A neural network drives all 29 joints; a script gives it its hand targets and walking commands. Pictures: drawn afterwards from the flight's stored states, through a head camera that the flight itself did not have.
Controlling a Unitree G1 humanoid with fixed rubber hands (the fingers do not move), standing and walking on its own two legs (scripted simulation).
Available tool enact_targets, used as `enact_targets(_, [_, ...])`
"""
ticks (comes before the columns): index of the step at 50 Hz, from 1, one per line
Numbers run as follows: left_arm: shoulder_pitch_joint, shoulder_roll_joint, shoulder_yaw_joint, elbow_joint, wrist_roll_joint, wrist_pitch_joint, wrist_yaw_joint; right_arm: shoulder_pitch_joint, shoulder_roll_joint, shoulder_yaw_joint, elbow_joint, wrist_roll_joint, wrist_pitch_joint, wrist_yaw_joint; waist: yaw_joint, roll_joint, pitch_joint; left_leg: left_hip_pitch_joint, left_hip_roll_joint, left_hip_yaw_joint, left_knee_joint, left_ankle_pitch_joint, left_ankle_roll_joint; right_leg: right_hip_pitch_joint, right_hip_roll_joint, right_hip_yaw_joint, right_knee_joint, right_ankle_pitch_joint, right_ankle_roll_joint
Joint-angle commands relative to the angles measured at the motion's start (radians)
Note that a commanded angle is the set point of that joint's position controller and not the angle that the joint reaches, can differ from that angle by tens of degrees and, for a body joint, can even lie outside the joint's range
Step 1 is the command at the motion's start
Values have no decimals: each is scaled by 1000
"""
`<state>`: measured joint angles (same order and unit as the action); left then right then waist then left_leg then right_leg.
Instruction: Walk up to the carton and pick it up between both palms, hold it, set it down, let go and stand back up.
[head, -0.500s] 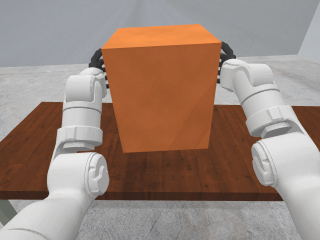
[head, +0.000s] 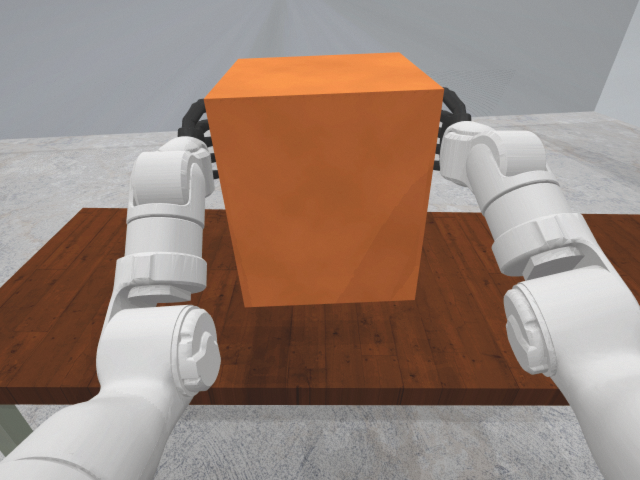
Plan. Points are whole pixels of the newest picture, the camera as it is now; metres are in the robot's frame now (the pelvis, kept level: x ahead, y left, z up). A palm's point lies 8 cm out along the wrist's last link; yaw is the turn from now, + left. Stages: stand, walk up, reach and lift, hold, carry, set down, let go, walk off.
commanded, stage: hold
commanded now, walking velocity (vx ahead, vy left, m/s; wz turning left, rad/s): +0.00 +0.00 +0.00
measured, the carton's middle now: (324, 176) +0.39 +0.00 +0.27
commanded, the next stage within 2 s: none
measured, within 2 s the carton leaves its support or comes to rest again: neither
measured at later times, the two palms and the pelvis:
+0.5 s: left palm (192, 156) +0.36 +0.16 +0.30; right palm (455, 141) +0.36 -0.14 +0.32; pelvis -0.01 +0.00 +0.00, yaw +0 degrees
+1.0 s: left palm (195, 155) +0.37 +0.15 +0.30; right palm (455, 145) +0.36 -0.15 +0.32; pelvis +0.00 +0.00 +0.00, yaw +0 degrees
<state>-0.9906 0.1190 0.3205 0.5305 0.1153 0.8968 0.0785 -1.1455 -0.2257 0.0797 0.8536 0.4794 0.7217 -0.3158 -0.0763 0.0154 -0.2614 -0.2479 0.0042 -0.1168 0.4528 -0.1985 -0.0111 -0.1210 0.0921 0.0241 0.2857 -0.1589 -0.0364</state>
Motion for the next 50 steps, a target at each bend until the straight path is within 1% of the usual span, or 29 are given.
enact_targets(1, [-1014, -627, -332, -244, -184, -113, -152, -921, 743, 128, -399, 209, -40, 143, -6, 43, -344, 217, -34, 24, -23, 302, -46, 75, -23, 23, -23, 295, 91])
enact_targets(4, [-1032, -646, -385, -296, -212, -116, -151, -942, 765, 137, -467, 220, -49, 143, -14, 61, -399, 211, -30, 20, -18, 308, -50, 91, -19, 21, -13, 282, 82])
enact_targets(5, [-1031, -672, -408, -296, -223, -113, -148, -955, 749, 123, -478, 216, -50, 145, -27, 78, -404, 224, -25, 17, -19, 309, -57, 71, -15, 20, -18, 263, 72])
enact_targets(9, [-1019, -666, -391, -280, -218, -117, -141, -937, 746, 125, -440, 209, -45, 151, -14, 66, -371, 211, -25, 18, -27, 294, -51, 53, -16, 23, -22, 239, 72])
enact_targets(10, [-993, -683, -399, -239, -219, -109, -144, -941, 718, 104, -440, 203, -48, 153, -25, 84, -345, 211, -18, 15, -32, 288, -58, 42, -15, 24, -30, 226, 63])
enact_targets(11, [-1016, -687, -399, -257, -222, -114, -148, -922, 715, 90, -412, 191, -43, 152, -41, 97, -327, 200, -21, 17, -33, 281, -64, 43, -17, 26, -31, 220, 62])
enact_targets(12, [-1021, -707, -423, -267, -235, -112, -149, -969, 707, 90, -458, 194, -56, 155, -39, 117, -380, 200, -20, 18, -32, 272, -71, 46, -15, 24, -27, 207, 58])
enact_targets(15, [-1037, -690, -407, -282, -243, -122, -137, -962, 734, 113, -454, 203, -46, 156, -30, 86, -413, 216, -25, 16, -16, 315, -64, 58, -11, 24, -21, 244, 67])
enact_targets(16, [-1056, -689, -412, -300, -252, -125, -134, -982, 740, 115, -466, 202, -49, 157, -27, 92, -433, 208, -27, 15, -19, 297, -62, 58, -11, 19, -18, 230, 68])
enact_targets(17, [-1044, -673, -377, -256, -226, -120, -132, -966, 739, 111, -423, 201, -38, 157, -15, 76, -380, 196, -26, 15, -28, 278, -52, 48, -14, 23, -25, 208, 67])
enact_targets(18, [-1037, -679, -389, -264, -234, -121, -133, -975, 737, 108, -441, 198, -43, 161, -16, 70, -411, 195, -22, 16, -36, 254, -49, 50, -12, 22, -26, 180, 66])
enact_targets(19, [-1038, -658, -355, -225, -215, -118, -133, -972, 732, 96, -394, 193, -37, 163, -2, 70, -358, 167, -24, 21, -49, 215, -39, 31, -15, 25, -37, 130, 62])
enact_targets(20, [-1045, -649, -341, -237, -208, -123, -134, -963, 752, 104, -382, 191, -38, 168, 8, 46, -377, 170, -24, 21, -53, 212, -29, 41, -16, 24, -35, 129, 67])
enact_targets(22, [-1059, -645, -336, -214, -200, -125, -134, -960, 745, 89, -333, 188, -43, 175, 14, 78, -346, 161, -24, 22, -57, 213, -34, 31, -16, 22, -33, 123, 60])
enact_targets(24, [-1067, -651, -335, -187, -204, -127, -138, -968, 741, 73, -314, 183, -47, 177, 5, 71, -339, 160, -21, 23, -56, 189, -36, 20, -16, 24, -39, 95, 58])
enact_targets(26, [-1098, -683, -390, -222, -240, -134, -137, -995, 730, 54, -353, 180, -62, 178, -25, 109, -393, 173, -14, 17, -43, 208, -53, 15, -13, 23, -29, 117, 49])
enact_targets(27, [-1122, -669, -370, -229, -238, -140, -136, -1002, 752, 63, -354, 181, -58, 178, -10, 90, -394, 171, -20, 16, -35, 225, -46, 23, -17, 23, -32, 134, 57])
enact_targets(30, [-1018, -631, -311, -151, -195, -132, -140, -952, 732, 78, -324, 173, -52, 173, 8, 36, -354, 171, -26, 24, -50, 208, -26, 45, -24, 32, -38, 158, 71])
enact_targets(33, [-1049, -645, -318, -151, -197, -136, -143, -998, 742, 78, -340, 174, -63, 173, 13, 36, -360, 170, -22, 25, -55, 206, -31, 45, -15, 24, -39, 134, 63])
enact_targets(34, [-1066, -659, -331, -154, -200, -137, -141, -998, 733, 64, -327, 174, -65, 174, -1, 67, -350, 168, -17, 21, -53, 218, -42, 30, -15, 24, -38, 141, 56])
enact_targets(37, [-1055, -694, -361, -164, -225, -133, -138, -1007, 710, 52, -357, 173, -71, 174, -23, 95, -380, 182, -15, 19, -40, 231, -52, 31, -14, 27, -40, 127, 47])
enact_targets(40, [-1080, -690, -377, -201, -237, -142, -134, -985, 719, 56, -354, 174, -66, 174, -35, 107, -389, 177, -19, 12, -34, 244, -57, 32, -16, 28, -31, 157, 51])
enact_targets(41, [-1106, -692, -397, -262, -257, -151, -131, -997, 736, 74, -393, 184, -70, 173, -36, 100, -449, 187, -20, 9, -29, 267, -59, 52, -14, 25, -19, 191, 57])
enact_targets(42, [-1080, -684, -391, -249, -245, -145, -129, -957, 720, 76, -366, 190, -59, 170, -41, 109, -409, 191, -20, 8, -28, 285, -62, 51, -16, 31, -20, 217, 57])
enact_targets(43, [-1062, -662, -362, -241, -231, -142, -132, -957, 738, 93, -374, 191, -55, 166, -21, 71, -406, 184, -27, 12, -33, 270, -47, 62, -17, 25, -24, 213, 68])
enact_targets(45, [-1054, -655, -357, -259, -225, -139, -134, -961, 750, 114, -399, 211, -54, 161, -5, 58, -408, 195, -29, 10, -30, 289, -43, 63, -19, 24, -20, 237, 77])
enact_targets(46, [-1048, -642, -336, -218, -207, -131, -137, -963, 742, 110, -370, 207, -49, 161, 1, 55, -369, 190, -27, 13, -37, 270, -42, 58, -18, 21, -28, 208, 75])
enact_targets(48, [-1025, -658, -348, -223, -199, -127, -140, -955, 733, 109, -389, 215, -56, 160, -2, 79, -368, 201, -24, 15, -30, 309, -51, 63, -17, 24, -24, 240, 70])
enact_targets(50, [-1004, -649, -337, -208, -189, -120, -147, -955, 720, 111, -396, 208, -58, 157, 0, 66, -371, 200, -29, 24, -33, 285, -44, 68, -20, 27, -32, 220, 73])
